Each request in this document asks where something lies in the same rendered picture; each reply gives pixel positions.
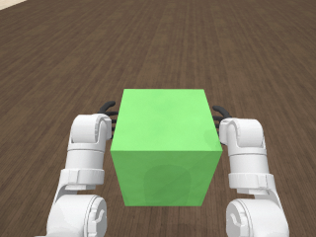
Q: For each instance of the right robot upper arm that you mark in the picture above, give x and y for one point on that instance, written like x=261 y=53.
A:
x=251 y=217

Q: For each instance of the robot left forearm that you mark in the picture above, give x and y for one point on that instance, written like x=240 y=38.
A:
x=85 y=156

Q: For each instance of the carton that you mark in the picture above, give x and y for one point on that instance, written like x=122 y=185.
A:
x=165 y=147

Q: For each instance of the robot left hand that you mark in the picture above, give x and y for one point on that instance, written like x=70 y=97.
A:
x=103 y=109

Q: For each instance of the robot right forearm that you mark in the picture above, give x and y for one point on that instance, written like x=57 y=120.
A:
x=249 y=168

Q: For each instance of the left robot upper arm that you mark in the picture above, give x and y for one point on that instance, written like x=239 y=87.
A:
x=78 y=216

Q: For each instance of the robot right hand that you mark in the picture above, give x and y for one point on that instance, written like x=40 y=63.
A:
x=225 y=116

